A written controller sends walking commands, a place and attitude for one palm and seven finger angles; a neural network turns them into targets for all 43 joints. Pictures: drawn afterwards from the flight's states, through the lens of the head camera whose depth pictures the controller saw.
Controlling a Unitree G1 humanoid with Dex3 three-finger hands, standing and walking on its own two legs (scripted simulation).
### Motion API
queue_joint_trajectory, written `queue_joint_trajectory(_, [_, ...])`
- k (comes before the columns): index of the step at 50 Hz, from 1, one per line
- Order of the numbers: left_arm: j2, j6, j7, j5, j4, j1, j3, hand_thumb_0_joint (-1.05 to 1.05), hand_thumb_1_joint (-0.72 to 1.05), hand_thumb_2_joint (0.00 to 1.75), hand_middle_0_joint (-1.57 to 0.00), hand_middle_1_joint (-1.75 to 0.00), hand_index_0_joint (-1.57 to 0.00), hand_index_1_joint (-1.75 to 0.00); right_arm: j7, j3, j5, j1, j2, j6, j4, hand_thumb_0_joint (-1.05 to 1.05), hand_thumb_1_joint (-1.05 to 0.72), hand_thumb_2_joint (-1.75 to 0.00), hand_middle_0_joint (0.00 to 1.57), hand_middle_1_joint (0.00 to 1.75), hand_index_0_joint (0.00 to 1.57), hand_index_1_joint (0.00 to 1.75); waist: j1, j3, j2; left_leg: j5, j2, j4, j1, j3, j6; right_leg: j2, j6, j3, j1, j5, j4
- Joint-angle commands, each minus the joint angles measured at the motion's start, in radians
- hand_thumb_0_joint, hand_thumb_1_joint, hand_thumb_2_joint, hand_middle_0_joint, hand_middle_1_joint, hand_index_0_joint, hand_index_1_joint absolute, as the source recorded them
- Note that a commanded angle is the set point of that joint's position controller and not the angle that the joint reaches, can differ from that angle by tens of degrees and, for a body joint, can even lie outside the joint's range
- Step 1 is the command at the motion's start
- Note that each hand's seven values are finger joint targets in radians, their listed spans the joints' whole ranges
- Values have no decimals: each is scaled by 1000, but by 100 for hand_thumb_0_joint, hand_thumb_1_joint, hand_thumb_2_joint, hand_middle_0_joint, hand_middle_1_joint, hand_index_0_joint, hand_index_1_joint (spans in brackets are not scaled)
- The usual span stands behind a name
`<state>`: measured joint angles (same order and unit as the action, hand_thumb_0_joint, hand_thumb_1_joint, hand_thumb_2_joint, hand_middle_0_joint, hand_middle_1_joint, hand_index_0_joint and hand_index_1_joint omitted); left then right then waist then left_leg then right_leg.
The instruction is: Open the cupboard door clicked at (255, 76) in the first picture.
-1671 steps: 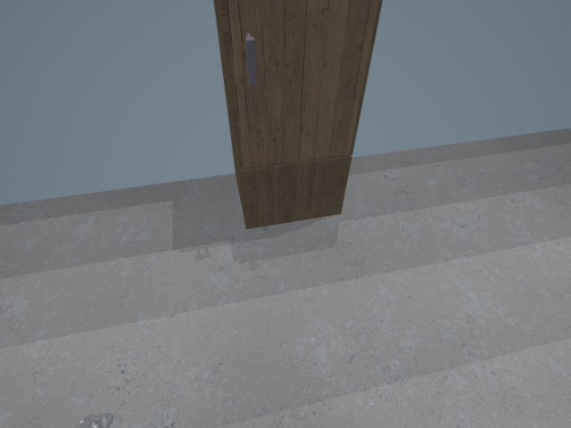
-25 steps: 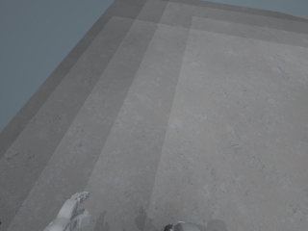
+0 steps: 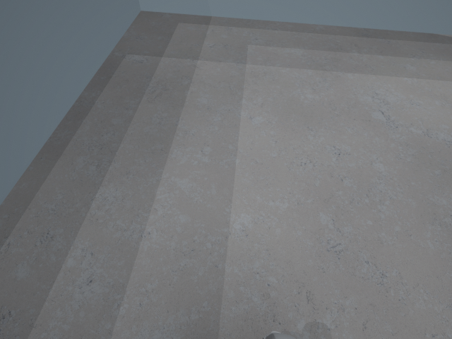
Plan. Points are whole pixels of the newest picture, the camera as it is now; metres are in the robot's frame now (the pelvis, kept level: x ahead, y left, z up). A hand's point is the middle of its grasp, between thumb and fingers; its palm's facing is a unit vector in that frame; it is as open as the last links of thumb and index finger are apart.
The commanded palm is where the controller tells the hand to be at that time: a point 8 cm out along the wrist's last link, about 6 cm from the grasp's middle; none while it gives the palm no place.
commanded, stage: walk to a spot facing it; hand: left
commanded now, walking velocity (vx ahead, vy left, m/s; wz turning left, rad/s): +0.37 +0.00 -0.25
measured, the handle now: out of the picture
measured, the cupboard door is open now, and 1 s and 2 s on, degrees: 42 42 42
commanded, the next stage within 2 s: turn to face it in 0.36 s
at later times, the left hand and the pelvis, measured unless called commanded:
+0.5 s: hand (160, 274) +0.28 +0.17 -0.18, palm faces -0.06 -0.99 -0.15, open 7.4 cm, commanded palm none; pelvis +0.23 -0.01 +0.00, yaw -6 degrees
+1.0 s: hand (167, 218) +0.42 +0.18 -0.19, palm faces +0.20 -0.96 -0.20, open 7.4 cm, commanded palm none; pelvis +0.36 -0.03 -0.01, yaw +11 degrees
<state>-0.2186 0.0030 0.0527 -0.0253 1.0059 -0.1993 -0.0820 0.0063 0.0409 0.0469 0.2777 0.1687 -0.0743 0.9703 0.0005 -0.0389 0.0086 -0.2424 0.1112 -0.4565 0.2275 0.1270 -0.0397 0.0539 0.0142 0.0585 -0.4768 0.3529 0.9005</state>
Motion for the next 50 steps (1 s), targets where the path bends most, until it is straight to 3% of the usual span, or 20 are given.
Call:
queue_joint_trajectory(1, [-21,37,7,-1,-65,3,3,0,90,90,-20,-30,-20,-30,-1,44,-6,71,192,11,6,0,-90,-90,20,30,20,30,-4,61,-124,-65,170,142,26,-51,108,-35,-2,88,229,-128,-298])
queue_joint_trajectory(3, [-106,42,-6,-5,-11,-159,-23,0,90,90,-20,-30,-20,-30,-8,33,-16,31,160,20,-2,0,-90,-90,20,30,20,30,-89,76,37,-167,66,-105,206,43,48,19,42,-34,497,8,-429])
queue_joint_trajectory(4, [-217,47,-21,-8,18,-271,-47,0,90,90,-20,-30,-20,-30,-20,16,-29,-17,89,21,-36,0,-90,-90,20,30,20,30,-147,72,283,-286,-57,-390,442,125,7,244,156,-417,621,207,-602])
queue_joint_trajectory(5, [-260,40,-30,9,24,-318,-56,0,90,90,-20,-30,-20,-30,-20,18,-26,-101,100,20,-79,0,-90,-90,20,30,20,30,-180,44,283,-409,-43,-596,532,4,19,368,239,-623,598,278,-744])
queue_joint_trajectory(9, [-119,49,-58,-1,-17,-107,-19,0,90,90,-20,-30,-20,-30,-21,31,-19,-77,99,28,-26,0,-90,-90,20,30,20,30,-31,-13,202,-206,65,-549,388,-107,10,271,189,-330,321,27,-698])
queue_joint_trajectory(15, [-126,59,-40,12,11,-66,-22,0,90,90,-20,-30,-20,-30,-26,24,-15,82,70,13,34,0,-90,-90,20,30,20,30,52,30,-18,70,-45,-27,-71,51,-3,123,109,-113,170,-32,-550])
queue_joint_trajectory(16, [-91,56,-36,13,3,-67,-14,0,90,90,-20,-30,-20,-30,-16,35,-12,173,123,4,64,0,-90,-90,20,30,20,30,88,71,-143,-1,22,29,-220,-51,27,67,76,-81,83,-57,-367])
queue_joint_trajectory(17, [-28,54,-30,16,-20,-70,1,0,90,90,-20,-30,-20,-30,-4,58,4,303,229,-4,89,0,-90,-90,20,30,20,30,131,127,-348,-81,262,134,-353,-382,124,-41,22,37,-98,60,-60])
queue_joint_trajectory(18, [-31,61,-30,11,-64,1,10,0,90,90,-20,-30,-20,-30,12,62,5,374,264,8,91,0,-90,-90,20,30,20,30,161,123,-291,-58,387,209,-388,-568,225,-67,17,-2,-216,210,165])
queue_joint_trajectory(21, [-20,58,-26,4,-65,106,8,0,90,90,-20,-30,-20,-30,19,32,4,251,161,-6,69,0,-90,-90,20,30,20,30,94,-36,-179,284,349,191,-202,-368,213,52,5,-80,-302,62,330])
queue_joint_trajectory(24, [23,36,-15,6,-43,74,23,0,90,90,-20,-30,-20,-30,22,23,-1,162,141,-8,68,0,-90,-90,20,30,20,30,42,-17,-186,494,214,154,-117,-69,137,45,-8,7,-73,24,-36])
queue_joint_trajectory(28, [-5,39,-24,3,11,-61,17,0,90,90,-20,-30,-20,-30,18,18,-22,106,140,20,75,0,-90,-90,20,30,20,30,-23,63,-98,278,116,27,48,-57,101,-31,-20,104,335,-222,-359])
queue_joint_trajectory(29, [-65,49,-34,2,28,-125,4,0,90,90,-20,-30,-20,-30,13,12,-29,82,112,23,72,0,-90,-90,20,30,20,30,-59,84,11,117,57,-66,159,-36,60,43,-4,7,488,-282,-416])
queue_joint_trajectory(31, [-219,42,-51,5,39,-221,-24,0,90,90,-20,-30,-20,-30,8,8,-39,79,64,45,31,0,-90,-90,20,30,20,30,-101,134,264,-457,-66,-452,313,4,6,429,159,-334,551,-306,-625])
queue_joint_trajectory(33, [-170,39,-68,4,18,-139,-25,0,90,90,-20,-30,-20,-30,12,14,-36,16,49,57,21,0,-90,-90,20,30,20,30,-79,51,332,-396,-23,-664,418,-74,2,409,183,-297,488,-496,-592])
queue_joint_trajectory(36, [-109,32,-82,0,-28,-41,-13,0,90,90,-20,-30,-20,-30,-1,13,-38,6,28,74,27,0,-90,-90,20,30,20,30,-25,59,199,-321,19,-536,301,-89,-6,354,130,-45,379,-671,-528])
queue_joint_trajectory(41, [-105,13,-73,13,-71,32,-24,0,90,90,-20,-30,-20,-30,-19,22,-23,125,56,80,35,0,-90,-90,20,30,20,30,54,65,14,116,-38,-47,-25,9,2,248,-1,139,197,-315,-317])
queue_joint_trajectory(43, [-34,-10,-71,23,-143,53,-2,0,90,90,-20,-30,-20,-30,-1,64,-9,196,242,75,6,0,-90,-90,20,30,20,30,101,110,-413,524,331,122,-120,-540,233,46,-104,95,-70,354,98])
queue_joint_trajectory(44, [-55,-16,-73,10,-173,118,2,0,90,90,-20,-30,-20,-30,11,64,-8,199,244,77,-2,0,-90,-90,20,30,20,30,106,98,-251,434,331,111,-104,-553,267,45,-90,-4,-106,304,214])
queue_joint_trajectory(50, [-53,-20,-63,19,-147,102,0,0,90,90,-20,-30,-20,-30,24,58,-14,14,238,71,-66,0,-90,-90,20,30,20,30,38,145,-200,626,167,23,-112,-308,187,16,-102,-32,-18,133,58])
